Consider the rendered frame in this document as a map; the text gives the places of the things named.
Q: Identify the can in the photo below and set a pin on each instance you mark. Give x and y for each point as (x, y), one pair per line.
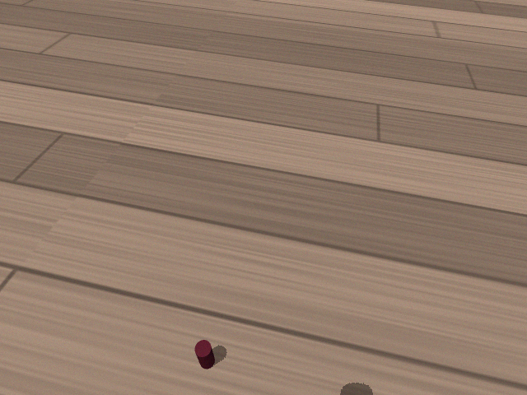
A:
(204, 353)

